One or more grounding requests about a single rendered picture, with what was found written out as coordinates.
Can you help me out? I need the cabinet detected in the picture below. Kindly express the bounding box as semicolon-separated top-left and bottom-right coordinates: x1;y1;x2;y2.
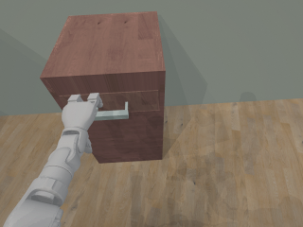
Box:
40;11;166;164

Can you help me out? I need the left robot upper arm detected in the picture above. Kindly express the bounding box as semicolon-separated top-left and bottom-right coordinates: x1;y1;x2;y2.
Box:
9;199;63;227

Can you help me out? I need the handle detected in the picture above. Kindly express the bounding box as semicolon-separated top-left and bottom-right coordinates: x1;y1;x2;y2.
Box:
95;101;129;121

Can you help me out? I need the left robot hand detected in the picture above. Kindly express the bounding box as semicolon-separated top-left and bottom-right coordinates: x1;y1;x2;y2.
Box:
62;93;103;154

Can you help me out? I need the left robot forearm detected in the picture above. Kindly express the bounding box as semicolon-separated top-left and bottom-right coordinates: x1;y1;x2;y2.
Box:
3;127;88;227

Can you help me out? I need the drawer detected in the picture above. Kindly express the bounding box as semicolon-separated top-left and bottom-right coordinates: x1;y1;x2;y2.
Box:
59;90;159;112

